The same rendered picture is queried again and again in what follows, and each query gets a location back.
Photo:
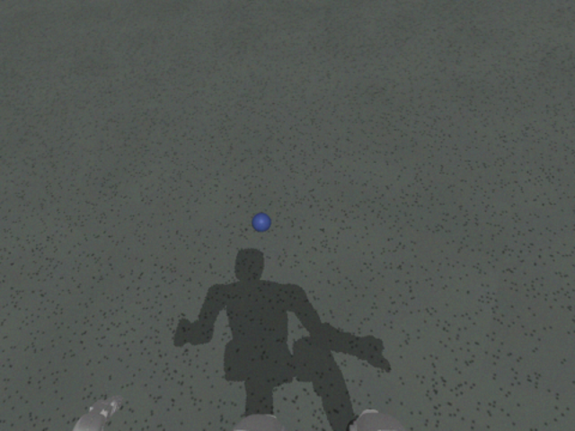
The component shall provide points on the ball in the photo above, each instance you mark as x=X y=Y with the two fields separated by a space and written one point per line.
x=261 y=222

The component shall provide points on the left robot hand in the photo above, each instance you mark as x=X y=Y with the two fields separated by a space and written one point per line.
x=99 y=414

